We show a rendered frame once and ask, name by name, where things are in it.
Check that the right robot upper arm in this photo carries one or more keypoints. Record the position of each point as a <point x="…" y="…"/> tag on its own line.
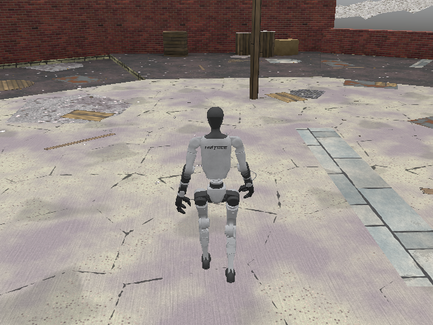
<point x="236" y="142"/>

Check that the robot right forearm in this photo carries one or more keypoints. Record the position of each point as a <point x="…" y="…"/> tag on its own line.
<point x="247" y="177"/>

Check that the right robot shin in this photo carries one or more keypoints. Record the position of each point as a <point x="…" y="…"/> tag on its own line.
<point x="231" y="248"/>

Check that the left robot upper arm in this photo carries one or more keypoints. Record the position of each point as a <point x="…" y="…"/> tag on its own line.
<point x="191" y="154"/>

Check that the robot left forearm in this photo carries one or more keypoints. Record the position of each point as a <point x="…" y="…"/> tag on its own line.
<point x="183" y="183"/>

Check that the left robot hand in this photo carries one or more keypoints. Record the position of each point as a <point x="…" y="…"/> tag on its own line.
<point x="179" y="204"/>

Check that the right robot hand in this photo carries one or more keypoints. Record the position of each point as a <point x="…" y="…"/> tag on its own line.
<point x="244" y="188"/>

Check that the robot head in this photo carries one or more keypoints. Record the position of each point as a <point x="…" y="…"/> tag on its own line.
<point x="215" y="118"/>

